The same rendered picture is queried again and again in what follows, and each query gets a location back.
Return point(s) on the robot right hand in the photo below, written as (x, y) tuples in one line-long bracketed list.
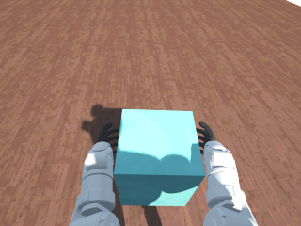
[(208, 135)]

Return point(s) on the left robot upper arm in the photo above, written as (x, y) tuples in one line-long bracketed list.
[(103, 218)]

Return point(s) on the left robot forearm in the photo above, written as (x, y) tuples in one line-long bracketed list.
[(97, 183)]

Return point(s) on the right robot upper arm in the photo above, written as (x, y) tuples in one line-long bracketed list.
[(221, 216)]

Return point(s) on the carton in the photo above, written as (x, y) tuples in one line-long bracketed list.
[(158, 160)]

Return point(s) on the right robot forearm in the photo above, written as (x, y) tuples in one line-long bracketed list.
[(223, 181)]

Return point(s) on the robot left hand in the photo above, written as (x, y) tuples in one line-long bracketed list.
[(104, 135)]

